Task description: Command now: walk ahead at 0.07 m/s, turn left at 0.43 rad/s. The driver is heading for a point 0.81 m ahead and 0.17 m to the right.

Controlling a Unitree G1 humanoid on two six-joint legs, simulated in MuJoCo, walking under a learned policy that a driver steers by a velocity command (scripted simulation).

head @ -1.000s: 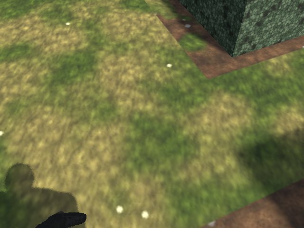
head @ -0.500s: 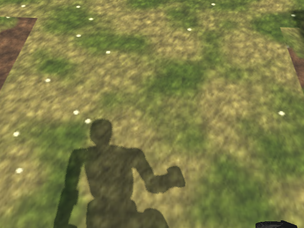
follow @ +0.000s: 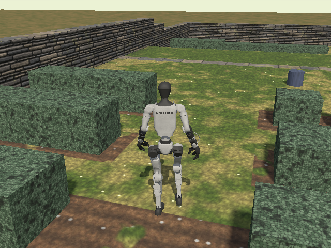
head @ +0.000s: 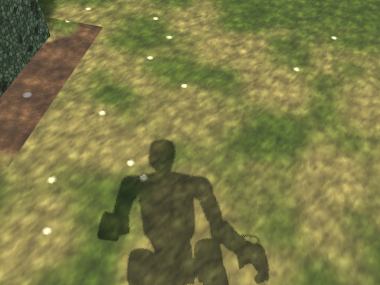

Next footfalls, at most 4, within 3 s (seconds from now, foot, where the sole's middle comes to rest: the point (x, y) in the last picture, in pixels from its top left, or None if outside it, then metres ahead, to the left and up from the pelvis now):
0.10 right None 0.13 -0.12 -0.78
0.44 left None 0.04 0.09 -0.78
2.24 left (173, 261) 0.53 0.04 -0.78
2.78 right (209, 187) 0.82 -0.11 -0.78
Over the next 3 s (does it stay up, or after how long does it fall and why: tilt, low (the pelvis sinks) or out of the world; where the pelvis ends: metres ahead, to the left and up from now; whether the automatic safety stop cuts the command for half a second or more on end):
stays up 0.75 -0.06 0.00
